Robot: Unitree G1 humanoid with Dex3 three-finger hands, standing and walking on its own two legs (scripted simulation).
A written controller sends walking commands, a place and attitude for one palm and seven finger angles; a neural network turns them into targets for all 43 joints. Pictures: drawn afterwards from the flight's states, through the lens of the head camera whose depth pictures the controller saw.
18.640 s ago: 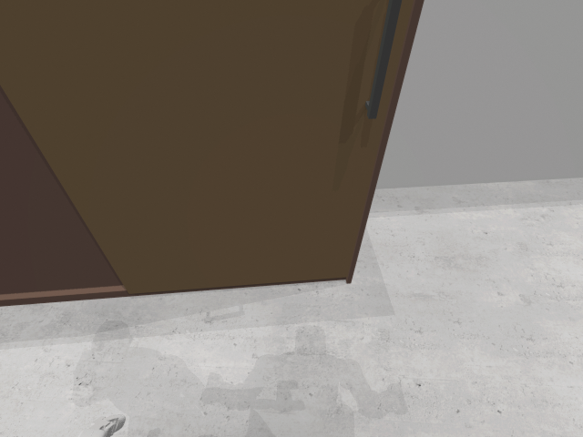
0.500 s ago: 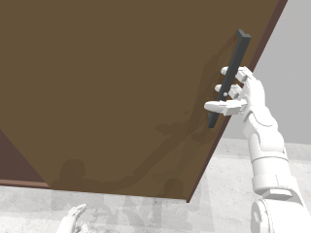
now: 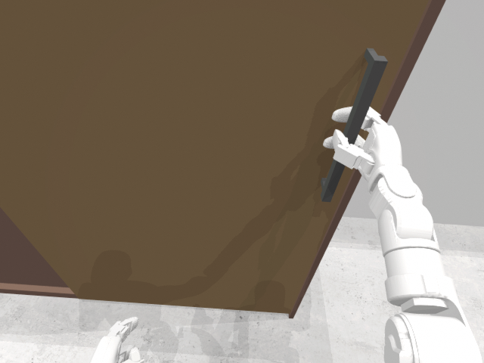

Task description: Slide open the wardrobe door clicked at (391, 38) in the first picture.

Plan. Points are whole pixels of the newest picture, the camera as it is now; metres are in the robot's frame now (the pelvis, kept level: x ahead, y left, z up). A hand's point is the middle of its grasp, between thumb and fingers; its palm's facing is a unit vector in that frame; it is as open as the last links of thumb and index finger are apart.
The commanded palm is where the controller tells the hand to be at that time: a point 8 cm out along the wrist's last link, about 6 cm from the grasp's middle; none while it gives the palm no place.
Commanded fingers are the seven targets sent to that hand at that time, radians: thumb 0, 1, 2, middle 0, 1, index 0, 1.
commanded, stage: grip the handle and tug to test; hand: right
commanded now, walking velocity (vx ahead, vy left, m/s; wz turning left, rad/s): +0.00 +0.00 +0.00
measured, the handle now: (344, 136) +0.46 -0.14 +0.17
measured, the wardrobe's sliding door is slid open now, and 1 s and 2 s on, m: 0.00 0.00 0.00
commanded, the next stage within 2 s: tug the door sideways, standing still in 0.68 s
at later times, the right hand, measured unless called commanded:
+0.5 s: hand (339, 149) +0.41 -0.12 +0.19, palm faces +0.00 +1.00 +0.01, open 5.3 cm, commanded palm +0.36 -0.18 +0.19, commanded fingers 0.00 -0.90 -0.90 0.45 1.40 0.45 1.40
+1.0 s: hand (338, 150) +0.40 -0.12 +0.19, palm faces +0.01 +1.00 -0.01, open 5.6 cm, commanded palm +0.38 -0.15 +0.19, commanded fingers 0.00 -0.90 -0.90 0.45 1.40 0.45 1.40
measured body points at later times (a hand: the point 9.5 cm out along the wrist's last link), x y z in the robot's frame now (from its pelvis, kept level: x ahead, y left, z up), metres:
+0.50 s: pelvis +0.00 +0.00 +0.00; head -0.01 +0.02 +0.45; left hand +0.14 +0.24 -0.10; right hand +0.40 -0.17 +0.19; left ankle +0.00 +0.11 -0.74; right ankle -0.02 -0.11 -0.74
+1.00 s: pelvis +0.03 +0.00 +0.00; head +0.03 +0.01 +0.45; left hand +0.22 +0.23 -0.09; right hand +0.40 -0.17 +0.19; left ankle +0.00 +0.11 -0.74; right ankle -0.02 -0.11 -0.74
